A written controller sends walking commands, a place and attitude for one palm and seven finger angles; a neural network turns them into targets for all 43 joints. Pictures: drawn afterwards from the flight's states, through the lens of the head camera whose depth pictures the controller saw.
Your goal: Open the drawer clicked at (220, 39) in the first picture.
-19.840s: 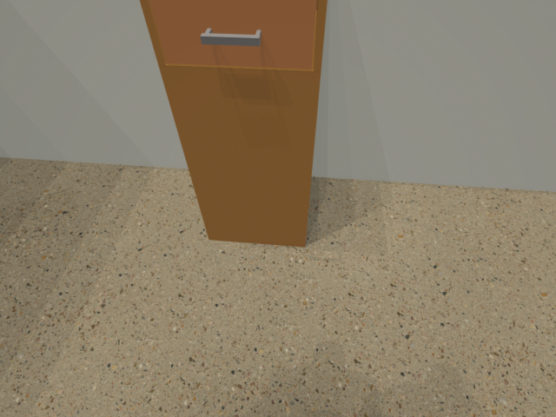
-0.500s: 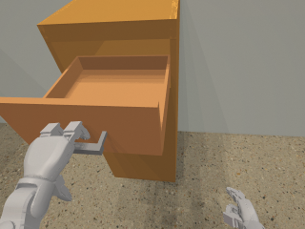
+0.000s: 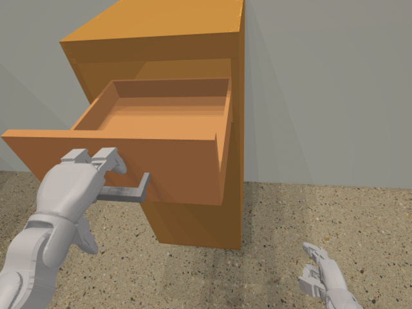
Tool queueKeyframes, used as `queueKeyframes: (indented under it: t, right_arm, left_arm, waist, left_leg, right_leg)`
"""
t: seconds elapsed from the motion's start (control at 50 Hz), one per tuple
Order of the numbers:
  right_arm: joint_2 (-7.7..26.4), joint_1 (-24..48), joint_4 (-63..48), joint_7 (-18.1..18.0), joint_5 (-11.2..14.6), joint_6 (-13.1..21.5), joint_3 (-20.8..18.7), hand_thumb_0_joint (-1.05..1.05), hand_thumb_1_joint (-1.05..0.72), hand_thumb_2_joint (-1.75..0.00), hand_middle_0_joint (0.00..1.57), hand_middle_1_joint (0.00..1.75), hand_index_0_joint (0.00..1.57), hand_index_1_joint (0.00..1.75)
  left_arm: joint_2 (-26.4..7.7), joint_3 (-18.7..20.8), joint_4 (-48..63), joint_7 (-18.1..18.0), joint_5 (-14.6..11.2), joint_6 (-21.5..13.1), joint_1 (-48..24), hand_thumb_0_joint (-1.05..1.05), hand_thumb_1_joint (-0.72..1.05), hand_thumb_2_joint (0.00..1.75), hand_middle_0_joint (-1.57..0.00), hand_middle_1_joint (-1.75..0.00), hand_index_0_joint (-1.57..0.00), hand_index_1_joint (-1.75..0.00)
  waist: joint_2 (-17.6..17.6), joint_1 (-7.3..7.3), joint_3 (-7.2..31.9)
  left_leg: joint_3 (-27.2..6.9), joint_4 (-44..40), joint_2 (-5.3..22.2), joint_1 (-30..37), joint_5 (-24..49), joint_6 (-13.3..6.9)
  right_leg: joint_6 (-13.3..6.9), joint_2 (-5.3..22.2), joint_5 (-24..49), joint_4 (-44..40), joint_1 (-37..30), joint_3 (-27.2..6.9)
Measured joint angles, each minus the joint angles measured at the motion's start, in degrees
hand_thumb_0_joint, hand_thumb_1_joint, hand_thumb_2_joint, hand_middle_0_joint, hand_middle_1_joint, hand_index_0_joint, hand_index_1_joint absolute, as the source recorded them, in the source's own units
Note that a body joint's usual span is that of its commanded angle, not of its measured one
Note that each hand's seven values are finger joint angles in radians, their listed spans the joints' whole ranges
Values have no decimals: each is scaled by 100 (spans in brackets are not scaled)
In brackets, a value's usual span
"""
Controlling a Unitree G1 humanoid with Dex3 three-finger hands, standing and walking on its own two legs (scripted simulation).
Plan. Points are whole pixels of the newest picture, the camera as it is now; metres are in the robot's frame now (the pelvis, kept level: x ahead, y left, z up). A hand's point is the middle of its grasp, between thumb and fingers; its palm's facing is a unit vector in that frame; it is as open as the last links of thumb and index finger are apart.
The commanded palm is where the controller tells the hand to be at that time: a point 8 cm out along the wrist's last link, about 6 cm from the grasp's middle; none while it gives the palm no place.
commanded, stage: lift the hand off the handle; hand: left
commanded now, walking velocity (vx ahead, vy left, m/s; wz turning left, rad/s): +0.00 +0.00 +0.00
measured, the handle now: (111, 185) +0.27 +0.23 +0.14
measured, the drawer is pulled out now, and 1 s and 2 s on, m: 0.29 0.28 0.28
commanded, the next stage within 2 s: draw the hand back to the body in 0.90 s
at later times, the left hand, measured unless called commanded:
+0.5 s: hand (82, 173) +0.24 +0.23 +0.21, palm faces +0.18 -0.02 -0.98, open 13.2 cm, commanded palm +0.20 +0.23 +0.30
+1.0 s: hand (77, 138) +0.25 +0.22 +0.27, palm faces +0.29 -0.02 -0.96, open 13.9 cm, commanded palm +0.19 +0.23 +0.34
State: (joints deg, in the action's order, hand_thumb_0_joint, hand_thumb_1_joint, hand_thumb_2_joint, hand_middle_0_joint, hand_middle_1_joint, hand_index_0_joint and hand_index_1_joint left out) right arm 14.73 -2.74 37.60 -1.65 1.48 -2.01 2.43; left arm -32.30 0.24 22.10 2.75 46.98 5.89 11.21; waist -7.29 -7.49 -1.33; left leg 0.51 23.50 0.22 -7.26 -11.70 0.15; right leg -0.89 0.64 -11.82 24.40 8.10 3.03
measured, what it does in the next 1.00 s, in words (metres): stands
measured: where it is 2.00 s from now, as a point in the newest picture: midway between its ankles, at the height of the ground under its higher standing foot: outside the picture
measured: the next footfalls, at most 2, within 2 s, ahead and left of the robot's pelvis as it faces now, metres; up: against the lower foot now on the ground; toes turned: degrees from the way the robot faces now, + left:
none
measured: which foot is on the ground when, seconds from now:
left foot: down 0.00-1.00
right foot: down 0.00-1.00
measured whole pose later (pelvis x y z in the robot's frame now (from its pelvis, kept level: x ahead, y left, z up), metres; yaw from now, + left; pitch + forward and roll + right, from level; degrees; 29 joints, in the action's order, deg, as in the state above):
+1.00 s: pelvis -0.01 +0.00 -0.01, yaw -1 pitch -3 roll +1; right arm 17.6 -2.4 34.1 1.1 3.9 -4.8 3.3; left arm -41.6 8.8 27.9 16.3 37.6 14.9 -5.6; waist -8.6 -6.4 0.8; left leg 1.5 28.0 0.3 -12.2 -12.7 0.5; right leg -1.2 0.6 -13.3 30.4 14.1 2.0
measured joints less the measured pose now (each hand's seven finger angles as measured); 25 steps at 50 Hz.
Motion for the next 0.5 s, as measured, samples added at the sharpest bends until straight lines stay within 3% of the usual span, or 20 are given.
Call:
queueKeyframes:
  t: [0.5]
  right_arm:
    - [2, 203, -70, 149, 95, -8, 128, 2, -91, -90, 20, 30, 20, 30]
  left_arm:
    - [-561, 114, 319, 797, -551, 322, -1022, 0, -49, 30, -46, -127, -43, -126]
  waist:
    - [-134, -140, 48]
  left_leg:
    - [-84, -11, -41, -43, 69, 7]
  right_leg:
    - [-3, 42, 19, 21, 23, 80]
